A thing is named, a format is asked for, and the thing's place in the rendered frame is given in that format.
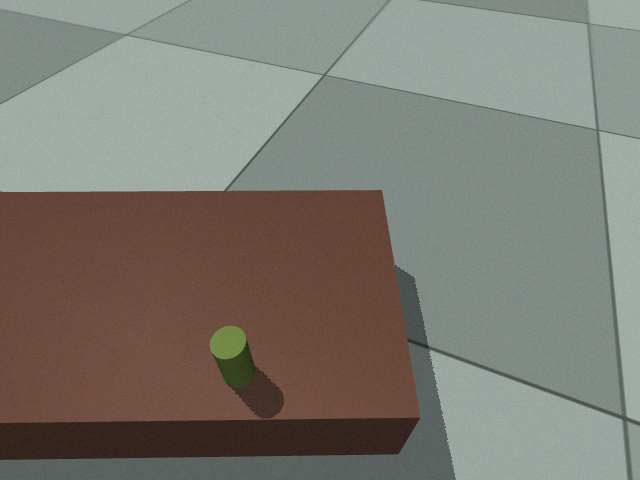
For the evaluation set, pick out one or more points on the can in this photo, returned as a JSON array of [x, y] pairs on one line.
[[231, 352]]

